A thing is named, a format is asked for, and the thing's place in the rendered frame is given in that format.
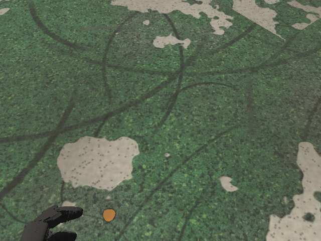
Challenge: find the left robot hand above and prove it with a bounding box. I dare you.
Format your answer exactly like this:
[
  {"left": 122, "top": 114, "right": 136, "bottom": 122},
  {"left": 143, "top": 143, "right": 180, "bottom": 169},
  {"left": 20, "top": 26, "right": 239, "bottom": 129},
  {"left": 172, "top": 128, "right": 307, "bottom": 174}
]
[{"left": 20, "top": 205, "right": 83, "bottom": 241}]

